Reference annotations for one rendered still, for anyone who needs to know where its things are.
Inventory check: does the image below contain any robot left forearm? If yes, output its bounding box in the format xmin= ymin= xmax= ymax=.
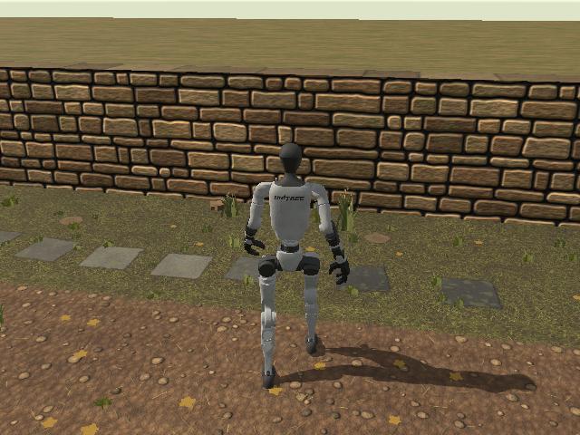
xmin=244 ymin=216 xmax=257 ymax=245

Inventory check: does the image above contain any robot right forearm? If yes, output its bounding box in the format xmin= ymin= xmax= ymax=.
xmin=325 ymin=220 xmax=346 ymax=264

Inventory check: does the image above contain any humanoid robot head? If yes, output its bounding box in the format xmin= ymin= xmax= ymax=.
xmin=275 ymin=143 xmax=305 ymax=187

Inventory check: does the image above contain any right robot hand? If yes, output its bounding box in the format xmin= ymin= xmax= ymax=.
xmin=329 ymin=259 xmax=350 ymax=285

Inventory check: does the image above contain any robot left upper arm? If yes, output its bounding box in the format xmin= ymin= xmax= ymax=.
xmin=247 ymin=182 xmax=272 ymax=229

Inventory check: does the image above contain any robot right thigh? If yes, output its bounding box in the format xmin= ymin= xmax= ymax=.
xmin=302 ymin=252 xmax=320 ymax=305

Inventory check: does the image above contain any left robot hand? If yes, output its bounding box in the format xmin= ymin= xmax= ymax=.
xmin=244 ymin=240 xmax=265 ymax=256

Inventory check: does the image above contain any robot right upper arm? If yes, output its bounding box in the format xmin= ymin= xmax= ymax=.
xmin=309 ymin=183 xmax=334 ymax=235

